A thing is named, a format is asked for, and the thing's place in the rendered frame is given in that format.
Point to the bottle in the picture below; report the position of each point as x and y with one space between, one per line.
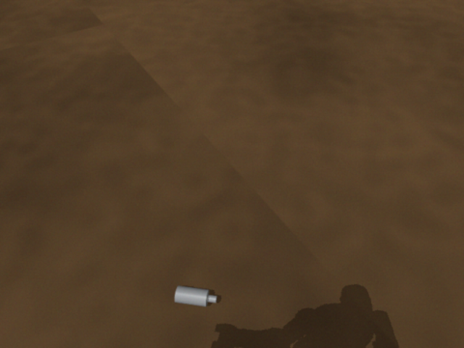
193 296

